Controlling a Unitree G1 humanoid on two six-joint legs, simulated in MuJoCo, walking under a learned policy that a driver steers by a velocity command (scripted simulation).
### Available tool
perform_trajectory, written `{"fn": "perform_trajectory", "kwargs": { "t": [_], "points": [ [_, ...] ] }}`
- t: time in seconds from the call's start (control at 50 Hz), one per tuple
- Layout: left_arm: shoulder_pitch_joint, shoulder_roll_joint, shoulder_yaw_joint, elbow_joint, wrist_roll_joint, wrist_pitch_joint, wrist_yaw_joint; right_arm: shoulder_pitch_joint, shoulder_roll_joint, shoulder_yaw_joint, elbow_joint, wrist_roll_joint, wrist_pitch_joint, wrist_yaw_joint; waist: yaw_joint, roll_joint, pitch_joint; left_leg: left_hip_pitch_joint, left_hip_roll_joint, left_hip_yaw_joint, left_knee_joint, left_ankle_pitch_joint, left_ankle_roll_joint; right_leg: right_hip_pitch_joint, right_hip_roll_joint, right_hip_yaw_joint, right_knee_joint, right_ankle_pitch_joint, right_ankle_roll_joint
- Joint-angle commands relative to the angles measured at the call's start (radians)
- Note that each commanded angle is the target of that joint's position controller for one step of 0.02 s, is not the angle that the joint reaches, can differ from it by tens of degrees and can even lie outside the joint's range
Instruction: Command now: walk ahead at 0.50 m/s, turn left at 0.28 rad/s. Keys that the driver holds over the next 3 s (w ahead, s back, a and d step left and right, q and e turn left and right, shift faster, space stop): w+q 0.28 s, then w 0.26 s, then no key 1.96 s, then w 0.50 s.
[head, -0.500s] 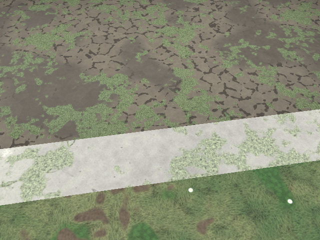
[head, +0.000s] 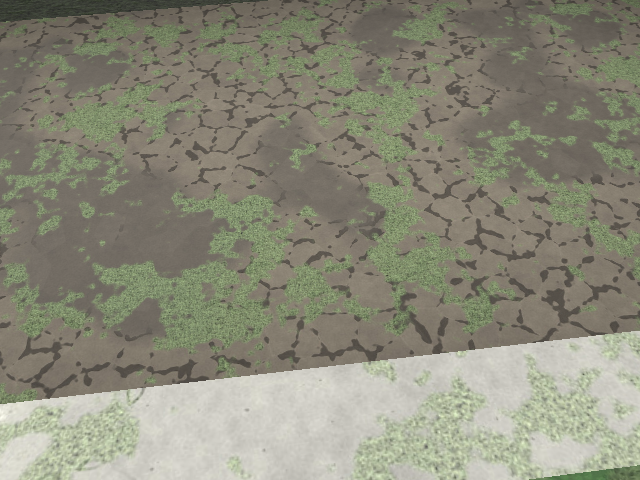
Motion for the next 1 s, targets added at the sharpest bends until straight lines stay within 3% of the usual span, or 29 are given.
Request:
{"fn": "perform_trajectory", "kwargs": {
  "t": [0.02,0.06,0.08,0.1,0.12,0.14,0.16,0.18,0.2,0.24,0.32,0.38,0.46,0.48,0.5,0.54,0.58,0.6,0.62,0.64,0.68,0.72,0.78,0.82,0.88,0.92,0.94,0.96,1.0],
  "points": [
    [0.039,0.153,0.040,-0.009,0.000,0.008,0.013,-0.120,-0.075,-0.018,-0.107,-0.001,-0.023,0.022,0.025,-0.102,0.046,-0.046,-0.028,0.009,-0.032,-0.083,0.042,0.041,-0.325,0.045,0.034,0.555,-0.120],
    [0.016,0.166,0.042,-0.008,-0.003,0.020,0.022,-0.039,-0.096,-0.032,-0.100,-0.006,-0.019,0.025,-0.023,-0.139,-0.018,0.090,-0.081,0.060,-0.011,-0.177,0.075,0.052,-0.315,0.014,0.152,0.855,-0.094],
    [-0.013,0.174,0.041,-0.014,-0.006,0.029,0.030,0.070,-0.129,-0.053,-0.073,-0.018,-0.016,0.019,-0.083,-0.136,-0.075,0.235,-0.128,0.100,-0.023,-0.191,0.097,0.028,-0.283,-0.019,0.303,1.019,-0.070],
    [-0.039,0.175,0.037,-0.028,-0.007,0.037,0.044,0.215,-0.173,-0.073,-0.047,-0.027,-0.012,0.008,-0.167,-0.099,-0.144,0.456,-0.116,0.062,-0.067,-0.035,0.133,-0.084,-0.235,-0.061,0.541,0.969,-0.021],
    [0.053,0.114,0.016,-0.051,0.028,0.026,0.049,0.320,-0.274,-0.095,-0.037,-0.027,-0.002,-0.009,-0.147,0.104,-0.280,0.778,0.120,-0.285,-0.046,0.209,0.265,-0.377,-0.115,-0.089,0.950,0.435,0.054],
    [0.180,0.061,-0.006,-0.045,0.028,-0.002,0.027,0.343,-0.261,-0.082,-0.028,0.002,0.001,-0.002,-0.092,0.235,-0.458,1.015,0.288,-0.724,-0.188,0.049,0.427,-0.636,0.026,0.066,1.192,-0.305,0.084],
    [0.088,0.151,0.018,-0.054,-0.012,-0.020,0.018,0.323,-0.194,-0.069,-0.041,0.008,0.017,-0.004,-0.143,0.094,-0.388,0.957,0.242,-0.672,-0.245,-0.252,0.364,-0.736,-0.054,0.156,1.212,-0.255,0.063],
    [-0.031,0.152,0.019,-0.094,-0.033,-0.028,0.020,0.264,-0.154,-0.057,-0.056,0.000,0.026,-0.011,-0.147,0.041,-0.222,0.816,0.206,-0.565,-0.272,-0.383,0.320,-0.802,-0.093,0.117,1.172,-0.197,0.052],
    [-0.089,0.137,0.016,-0.109,-0.018,-0.036,0.028,0.203,-0.125,-0.046,-0.076,-0.012,0.032,-0.020,-0.119,-0.047,-0.117,0.653,0.169,-0.495,-0.309,-0.419,0.298,-0.802,-0.133,0.108,1.087,-0.129,0.048],
    [-0.085,0.135,0.027,-0.116,0.001,-0.022,0.036,0.140,-0.105,-0.039,-0.115,-0.043,0.035,-0.030,-0.061,-0.005,-0.041,0.459,0.093,-0.426,-0.355,-0.357,0.286,-0.701,-0.161,0.111,0.972,-0.051,0.055],
    [-0.036,0.086,0.014,-0.106,0.019,0.011,0.039,0.197,-0.115,-0.046,-0.110,-0.030,0.039,-0.049,-0.030,0.013,-0.040,0.374,0.043,-0.309,-0.333,-0.127,0.299,-0.673,-0.167,0.072,0.795,0.059,0.099],
    [-0.124,0.039,-0.008,-0.114,0.030,0.006,0.032,0.241,-0.110,-0.047,-0.092,-0.017,0.046,-0.060,-0.070,0.024,-0.038,0.363,0.015,-0.242,-0.289,-0.024,0.254,-0.636,-0.166,0.054,0.595,0.271,0.098],
    [-0.208,0.037,-0.010,-0.138,0.017,-0.008,0.019,0.327,-0.113,-0.044,-0.046,0.001,0.059,-0.060,-0.118,0.029,-0.016,0.367,0.034,-0.264,-0.219,-0.085,0.232,-0.570,-0.140,0.038,0.455,0.414,0.069],
    [-0.214,0.051,-0.012,-0.154,0.059,0.025,0.021,0.333,-0.150,-0.051,-0.065,-0.017,0.059,-0.051,-0.111,0.037,-0.040,0.417,0.012,-0.251,-0.194,-0.023,0.213,-0.574,-0.112,-0.043,0.464,0.289,0.070],
    [-0.235,0.054,-0.010,-0.164,0.055,0.037,0.023,0.346,-0.129,-0.047,-0.068,-0.026,0.058,-0.048,-0.135,0.047,-0.032,0.430,0.031,-0.271,-0.173,0.012,0.208,-0.571,-0.105,-0.039,0.462,0.234,0.058],
    [-0.182,0.052,-0.011,-0.171,0.032,0.032,0.022,0.336,-0.129,-0.043,-0.079,-0.038,0.070,-0.060,-0.109,0.064,-0.014,0.442,0.049,-0.317,-0.147,0.010,0.194,-0.506,-0.093,-0.027,0.400,0.125,0.041],
    [0.016,0.061,-0.003,-0.117,0.050,0.004,0.022,0.294,-0.129,-0.043,-0.092,-0.022,0.075,-0.077,-0.011,0.015,-0.046,0.392,-0.016,-0.277,0.047,0.093,0.128,-0.266,-0.091,0.019,0.262,0.205,0.002],
    [0.163,0.145,0.013,-0.104,0.058,-0.015,0.023,0.307,-0.078,-0.029,-0.118,-0.006,0.069,-0.081,0.032,-0.129,-0.175,0.302,-0.098,-0.178,0.342,-0.113,0.074,-0.060,-0.300,0.258,0.235,0.382,-0.055],
    [0.218,0.232,0.041,-0.062,0.021,-0.001,0.020,0.432,-0.060,-0.030,-0.106,0.005,0.074,-0.085,-0.013,-0.354,-0.251,0.087,-0.257,-0.058,0.617,-0.734,0.034,0.088,-0.516,0.602,0.144,0.528,-0.211],
    [0.207,0.168,0.032,-0.070,-0.029,0.016,0.009,0.406,-0.150,-0.050,-0.080,-0.026,0.087,-0.092,0.013,-0.234,-0.205,-0.011,-0.214,-0.137,0.700,-0.744,0.037,0.062,-0.492,0.642,0.133,0.432,-0.236],
    [0.046,0.041,-0.011,-0.093,0.008,0.020,0.013,0.253,-0.094,-0.037,-0.092,-0.016,0.101,-0.087,-0.019,-0.126,-0.064,0.020,-0.154,-0.148,0.667,-0.630,0.015,-0.132,-0.416,0.412,0.111,0.512,-0.190],
    [-0.029,0.002,-0.033,-0.093,0.020,0.014,0.021,0.256,-0.054,-0.029,-0.081,-0.015,0.135,-0.078,-0.083,-0.158,-0.043,0.192,-0.120,-0.129,0.503,-0.574,-0.013,-0.300,-0.340,0.234,0.095,0.709,-0.123],
    [-0.044,0.021,-0.042,-0.072,0.013,0.005,0.020,0.274,-0.037,-0.018,-0.043,-0.015,0.157,-0.076,-0.119,-0.173,-0.086,0.342,-0.123,-0.077,0.290,-0.482,-0.026,-0.328,-0.266,0.117,0.102,0.762,-0.089],
    [-0.043,0.034,-0.042,-0.067,0.007,0.013,0.013,0.224,-0.015,0.001,-0.041,-0.019,0.163,-0.074,-0.099,-0.186,-0.100,0.392,-0.125,-0.024,0.156,-0.462,-0.026,-0.311,-0.237,0.091,0.105,0.696,-0.076],
    [-0.047,0.038,-0.045,-0.067,-0.004,0.043,0.009,0.167,-0.013,0.018,-0.048,-0.022,0.172,-0.073,-0.077,-0.184,-0.096,0.454,-0.108,0.000,0.018,-0.440,-0.022,-0.333,-0.244,0.146,0.072,0.344,-0.069],
    [-0.069,0.041,-0.044,-0.063,-0.006,0.061,0.013,0.145,-0.011,0.031,-0.048,-0.031,0.161,-0.063,-0.089,-0.124,-0.053,0.550,-0.070,-0.042,-0.155,-0.290,-0.014,-0.428,-0.217,0.176,0.029,-0.040,-0.018],
    [-0.059,0.033,-0.043,-0.052,-0.004,0.068,0.017,0.142,-0.034,0.035,-0.055,-0.046,0.150,-0.061,-0.085,-0.081,-0.026,0.573,-0.001,-0.133,-0.207,-0.298,-0.007,-0.468,-0.195,0.187,0.028,-0.163,0.009],
    [-0.026,0.032,-0.040,-0.051,-0.011,0.082,0.014,0.098,-0.097,0.019,-0.054,-0.027,0.140,-0.062,-0.041,0.029,0.045,0.419,0.002,-0.164,-0.226,-0.442,0.013,-0.426,-0.129,0.139,0.025,-0.143,0.022],
    [-0.044,0.032,-0.038,-0.043,-0.003,0.098,0.014,0.077,-0.058,0.033,-0.041,-0.018,0.116,-0.057,-0.035,0.077,0.060,0.276,0.003,-0.193,-0.313,-0.512,0.020,-0.258,-0.127,0.098,0.087,0.005,0.042]
  ]
}}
